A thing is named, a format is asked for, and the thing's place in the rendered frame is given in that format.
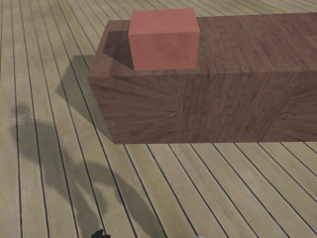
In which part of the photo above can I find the pedestal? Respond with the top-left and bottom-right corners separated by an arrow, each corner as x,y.
86,12 -> 317,145

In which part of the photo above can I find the carton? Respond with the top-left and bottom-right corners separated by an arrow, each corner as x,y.
128,8 -> 200,71

